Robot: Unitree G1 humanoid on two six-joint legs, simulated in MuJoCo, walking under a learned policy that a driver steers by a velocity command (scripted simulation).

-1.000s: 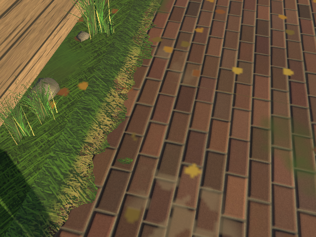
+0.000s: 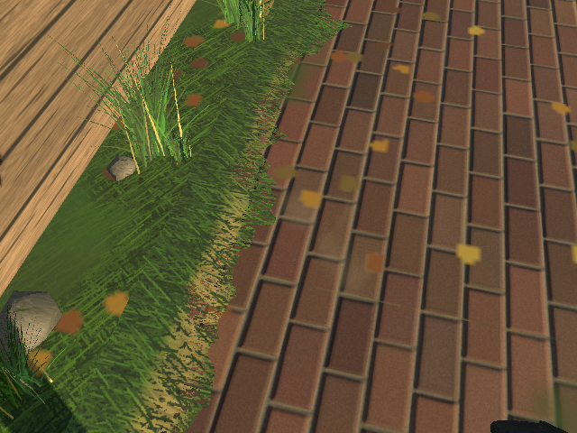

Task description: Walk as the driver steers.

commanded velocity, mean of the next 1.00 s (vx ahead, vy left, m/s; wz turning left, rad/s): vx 0.50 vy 0.00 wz -0.54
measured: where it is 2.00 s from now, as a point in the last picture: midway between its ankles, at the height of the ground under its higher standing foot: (528, 278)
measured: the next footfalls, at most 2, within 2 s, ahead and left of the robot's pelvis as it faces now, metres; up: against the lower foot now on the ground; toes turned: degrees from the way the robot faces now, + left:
right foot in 0.54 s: +0.40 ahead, -0.18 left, +0.00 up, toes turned -22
left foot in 1.02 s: +0.75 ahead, -0.14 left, +0.00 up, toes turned -38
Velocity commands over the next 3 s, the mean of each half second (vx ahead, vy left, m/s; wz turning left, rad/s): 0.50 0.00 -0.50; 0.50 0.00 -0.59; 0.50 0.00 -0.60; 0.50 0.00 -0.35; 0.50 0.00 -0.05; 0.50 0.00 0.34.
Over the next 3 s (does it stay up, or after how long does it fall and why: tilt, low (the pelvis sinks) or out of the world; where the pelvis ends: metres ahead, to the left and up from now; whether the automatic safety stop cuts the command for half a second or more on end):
stays up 1.14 -1.04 0.02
